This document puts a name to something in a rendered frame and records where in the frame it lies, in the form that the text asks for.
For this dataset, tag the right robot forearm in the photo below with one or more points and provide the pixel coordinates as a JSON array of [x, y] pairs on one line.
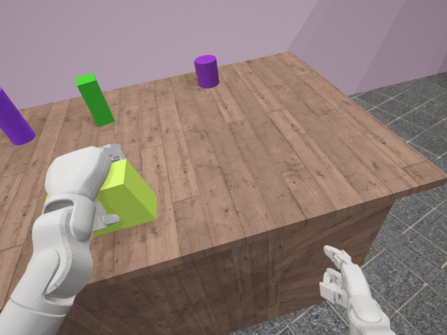
[[366, 317]]

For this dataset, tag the sponge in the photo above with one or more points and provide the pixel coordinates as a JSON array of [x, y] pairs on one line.
[[126, 194]]

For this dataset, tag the robot right hand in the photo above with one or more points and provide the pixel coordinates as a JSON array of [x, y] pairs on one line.
[[337, 287]]

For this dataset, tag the robot left hand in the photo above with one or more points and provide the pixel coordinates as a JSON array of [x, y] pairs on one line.
[[83, 172]]

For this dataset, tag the table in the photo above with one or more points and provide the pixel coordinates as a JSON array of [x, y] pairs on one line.
[[253, 177]]

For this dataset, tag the left robot forearm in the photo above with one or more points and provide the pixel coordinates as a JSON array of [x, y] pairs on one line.
[[60, 267]]

